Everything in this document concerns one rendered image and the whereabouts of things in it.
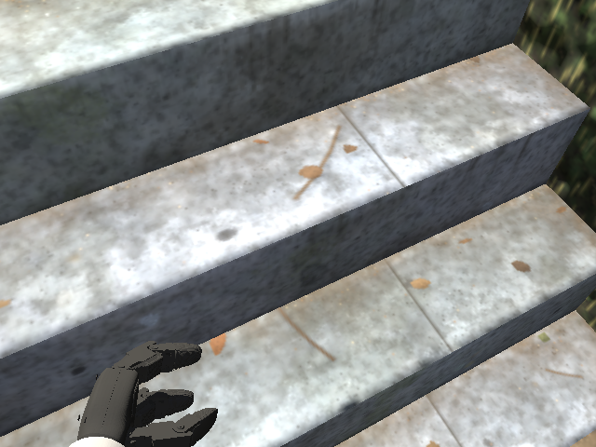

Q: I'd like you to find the left robot hand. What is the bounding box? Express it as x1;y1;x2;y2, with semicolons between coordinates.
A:
77;341;218;447

